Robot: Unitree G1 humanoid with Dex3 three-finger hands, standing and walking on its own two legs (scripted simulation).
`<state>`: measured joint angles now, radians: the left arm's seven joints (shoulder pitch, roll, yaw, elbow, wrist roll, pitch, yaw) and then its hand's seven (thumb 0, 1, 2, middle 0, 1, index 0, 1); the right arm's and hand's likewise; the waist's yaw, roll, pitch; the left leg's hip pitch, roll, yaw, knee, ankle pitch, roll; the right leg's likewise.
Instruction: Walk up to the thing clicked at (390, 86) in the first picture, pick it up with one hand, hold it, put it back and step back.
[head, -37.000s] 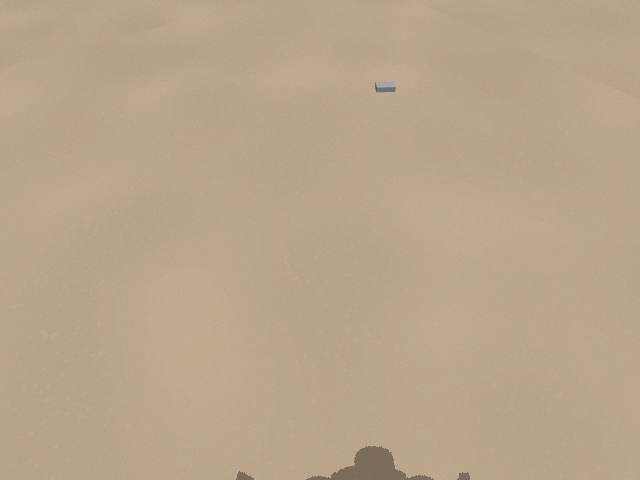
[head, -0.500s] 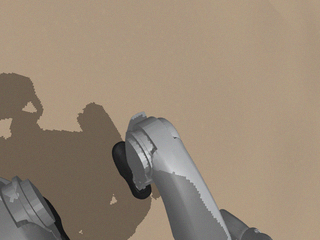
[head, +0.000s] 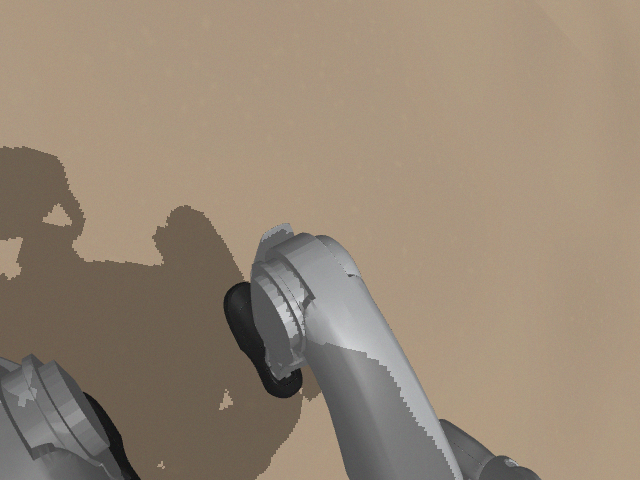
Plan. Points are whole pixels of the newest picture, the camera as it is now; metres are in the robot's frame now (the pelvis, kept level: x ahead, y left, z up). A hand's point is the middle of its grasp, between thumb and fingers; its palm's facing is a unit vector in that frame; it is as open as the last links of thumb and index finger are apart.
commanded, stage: settle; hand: left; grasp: from above
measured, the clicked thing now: out of the picture +0.47 +0.36 -0.30
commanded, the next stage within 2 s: lift in 0.84 s
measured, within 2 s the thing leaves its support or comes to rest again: leaves its support in 0.28 s
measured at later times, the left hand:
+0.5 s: hand out of the picture +0.47 +0.38 -0.21, palm faces -0.31 -0.22 -0.93, open 9.3 cm
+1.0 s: hand out of the picture +0.45 +0.37 -0.15, palm faces -0.34 -0.20 -0.92, open 9.3 cm
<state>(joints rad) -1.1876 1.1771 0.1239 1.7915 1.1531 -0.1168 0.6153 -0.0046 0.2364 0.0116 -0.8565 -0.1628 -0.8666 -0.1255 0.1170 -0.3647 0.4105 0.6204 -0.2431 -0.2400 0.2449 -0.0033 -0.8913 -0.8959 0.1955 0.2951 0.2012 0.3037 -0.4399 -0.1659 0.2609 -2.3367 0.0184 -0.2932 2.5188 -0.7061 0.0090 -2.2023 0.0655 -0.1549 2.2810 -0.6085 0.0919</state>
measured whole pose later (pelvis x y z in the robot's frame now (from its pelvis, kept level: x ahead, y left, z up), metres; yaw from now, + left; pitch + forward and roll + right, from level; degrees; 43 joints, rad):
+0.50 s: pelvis +0.01 +0.00 +0.01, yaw +2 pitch +32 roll -16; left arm -1.07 1.01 0.19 1.51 1.14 -0.02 0.47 -0.01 0.19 0.00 -0.95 -0.06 -0.96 -0.02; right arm 0.18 -0.37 0.26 0.66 -0.20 -0.20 0.27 0.00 -0.90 -0.90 0.20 0.30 0.20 0.30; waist -0.37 -0.08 0.12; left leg -2.35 0.01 -0.26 2.49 -0.72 0.00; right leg -2.23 0.04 -0.13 2.28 -0.63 0.06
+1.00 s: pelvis +0.01 -0.02 +0.01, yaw +7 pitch +33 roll -10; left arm -1.05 0.84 0.14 1.44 1.13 -0.01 0.35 0.00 0.19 0.00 -0.97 -0.01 -0.97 0.00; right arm 0.17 -0.32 0.16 0.65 -0.14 -0.11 0.22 0.00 -0.89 -0.89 0.20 0.29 0.20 0.30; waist -0.30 -0.01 0.01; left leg -2.35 0.00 -0.19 2.43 -0.68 -0.02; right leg -2.27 0.02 -0.07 2.30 -0.63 0.06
